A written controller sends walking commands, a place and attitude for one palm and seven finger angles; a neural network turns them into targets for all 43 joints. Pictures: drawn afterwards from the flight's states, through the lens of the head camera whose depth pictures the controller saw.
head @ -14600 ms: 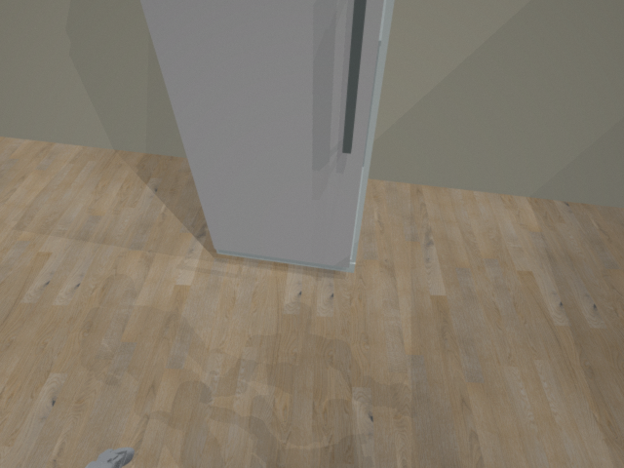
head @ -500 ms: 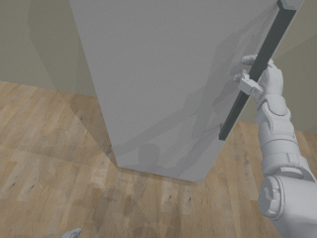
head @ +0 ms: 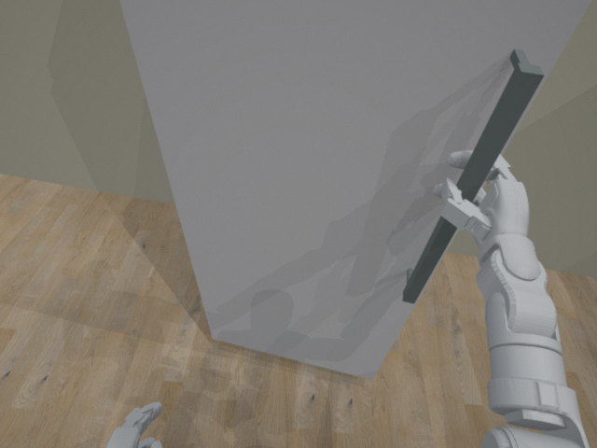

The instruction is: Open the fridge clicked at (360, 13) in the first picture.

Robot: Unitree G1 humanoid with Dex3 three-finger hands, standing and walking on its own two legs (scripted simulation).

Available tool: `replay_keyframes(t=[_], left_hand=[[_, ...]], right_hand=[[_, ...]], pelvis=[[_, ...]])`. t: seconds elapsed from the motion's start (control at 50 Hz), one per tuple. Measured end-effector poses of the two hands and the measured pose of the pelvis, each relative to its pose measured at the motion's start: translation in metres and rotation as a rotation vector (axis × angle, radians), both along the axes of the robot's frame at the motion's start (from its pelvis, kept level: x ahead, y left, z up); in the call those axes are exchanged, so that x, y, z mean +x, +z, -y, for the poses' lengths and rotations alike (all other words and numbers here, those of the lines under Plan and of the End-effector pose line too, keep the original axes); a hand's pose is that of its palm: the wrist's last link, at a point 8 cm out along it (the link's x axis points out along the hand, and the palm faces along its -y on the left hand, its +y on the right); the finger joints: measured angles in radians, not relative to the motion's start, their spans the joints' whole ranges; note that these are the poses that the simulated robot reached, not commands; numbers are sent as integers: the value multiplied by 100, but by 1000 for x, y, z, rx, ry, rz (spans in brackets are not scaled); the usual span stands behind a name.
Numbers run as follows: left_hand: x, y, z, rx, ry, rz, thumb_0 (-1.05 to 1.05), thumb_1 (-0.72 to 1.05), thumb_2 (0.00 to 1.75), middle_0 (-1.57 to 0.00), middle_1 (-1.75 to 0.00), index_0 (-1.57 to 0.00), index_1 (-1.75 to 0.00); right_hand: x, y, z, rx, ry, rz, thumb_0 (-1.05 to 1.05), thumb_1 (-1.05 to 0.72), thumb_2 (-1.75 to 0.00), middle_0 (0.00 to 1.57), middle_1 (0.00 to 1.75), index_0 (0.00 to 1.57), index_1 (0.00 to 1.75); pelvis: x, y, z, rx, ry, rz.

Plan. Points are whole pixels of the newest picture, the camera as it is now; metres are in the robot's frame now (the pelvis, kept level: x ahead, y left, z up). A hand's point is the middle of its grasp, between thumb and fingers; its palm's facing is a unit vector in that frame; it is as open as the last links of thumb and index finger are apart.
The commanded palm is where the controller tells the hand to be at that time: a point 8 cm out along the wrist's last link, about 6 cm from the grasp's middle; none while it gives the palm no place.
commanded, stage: pull the door a little, standing still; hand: right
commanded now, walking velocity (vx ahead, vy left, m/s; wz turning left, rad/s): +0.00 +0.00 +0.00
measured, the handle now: (449, 207) +0.45 -0.18 +0.11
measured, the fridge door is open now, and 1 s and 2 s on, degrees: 3 35 65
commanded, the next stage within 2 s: walk backward, drawing the door open in 0.22 s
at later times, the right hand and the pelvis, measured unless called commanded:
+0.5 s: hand (437, 268) +0.30 -0.12 +0.16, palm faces +0.05 +0.99 -0.15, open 6.4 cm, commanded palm +0.26 -0.16 +0.16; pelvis -0.04 +0.00 +0.00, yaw -4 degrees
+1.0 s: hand (348, 381) +0.16 -0.02 +0.15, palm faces +0.05 +0.98 -0.21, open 6.8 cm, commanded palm +0.13 -0.06 +0.16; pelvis -0.11 +0.09 -0.01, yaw -13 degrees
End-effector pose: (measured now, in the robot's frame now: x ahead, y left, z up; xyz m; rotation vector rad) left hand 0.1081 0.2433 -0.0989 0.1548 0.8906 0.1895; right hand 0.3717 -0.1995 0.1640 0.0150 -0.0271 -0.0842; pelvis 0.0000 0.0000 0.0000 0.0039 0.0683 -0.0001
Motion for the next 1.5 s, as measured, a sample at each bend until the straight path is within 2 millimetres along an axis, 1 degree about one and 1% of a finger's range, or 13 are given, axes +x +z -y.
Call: replay_keyframes(t=[0.2, 0.36, 0.48, 0.62, 0.74, 0.92, 1.04, 1.1, 1.2, 1.26, 1.36, 1.44, 1.5], left_hand=[[58, 11, 17, 10, -131, 97, 1, 91, 89, -20, -30, -20, -30], [70, 26, 32, -25, -174, 191, 1, 91, 89, -20, -30, -20, -30], [53, 21, 30, 0, -160, 139, 1, 91, 89, -20, -30, -20, -30], [10, 11, 24, -4, -125, 52, 1, 91, 89, -20, -30, -20, -30], [-23, 2, 20, -42, -111, 28, 1, 91, 89, -20, -30, -20, -30], [-43, -19, -12, -95, -146, 10, 1, 91, 89, -20, -30, -20, -30], [-40, -14, -40, -17, -233, 38, 1, 91, 89, -20, -30, -20, -30], [-34, -15, -49, 2, -291, 96, 1, 91, 90, -20, -30, -20, -30], [-30, -17, -62, -37, -418, 57, 1, 91, 90, -19, -30, -19, -30], [-17, -20, -72, -70, -515, 29, 1, 91, 89, -20, -30, -20, -30], [21, -27, -92, -106, -594, 67, 1, 91, 89, -20, -30, -20, -30], [47, -14, -106, -69, -638, 126, 1, 91, 89, -20, -30, -20, -30], [63, -8, -112, -60, -701, 220, 1, 91, 90, -19, -30, -20, -30]], right_hand=[[-30, 2, -9, -3, -22, -34, 3, -71, -78, 39, 140, 41, 140], [-65, 2, -20, -39, -5, -13, 2, -70, -74, 39, 140, 38, 140], [-94, -1, -29, -166, 30, 95, -2, -64, -72, 42, 140, 33, 138], [-129, -3, -46, -197, 88, 159, -3, -63, -71, 44, 140, 29, 136], [-160, -4, -68, -212, 100, 189, -3, -63, -70, 45, 140, 27, 136], [-210, -3, -110, -242, 47, 202, -3, -62, -69, 45, 140, 26, 136], [-239, -4, -142, -226, 58, 219, -2, -63, -70, 45, 140, 26, 136], [-251, -7, -159, -202, 73, 261, -1, -62, -71, 45, 140, 25, 135], [-271, -7, -186, -234, 50, 269, -2, -61, -73, 46, 140, 26, 135], [-282, -6, -204, -242, -3, 256, -2, -61, -74, 47, 140, 28, 136], [-298, -8, -233, -250, -125, 270, -3, -59, -77, 53, 140, 28, 135], [-310, -7, -254, -244, -175, 252, -2, -59, -77, 51, 140, 29, 137], [-316, -10, -269, -243, -198, 292, -3, -59, -78, 51, 140, 27, 135]], pelvis=[[-5, -1, -4, 2, -58, 36], [-15, -1, -7, -3, -61, 68], [-33, -1, -5, 4, -75, 69], [-57, 1, -6, -11, -64, 73], [-77, -1, -20, -37, -71, 67], [-105, -7, -68, -32, -149, 69], [-119, -10, -99, -38, -269, 69], [-126, -21, -113, -24, -306, 59], [-134, -14, -158, -30, -420, 82], [-130, -12, -188, 1, -473, 79], [-122, -22, -239, -4, -556, 84], [-122, -19, -268, -34, -643, 96], [-120, -31, -288, -16, -672, 77]])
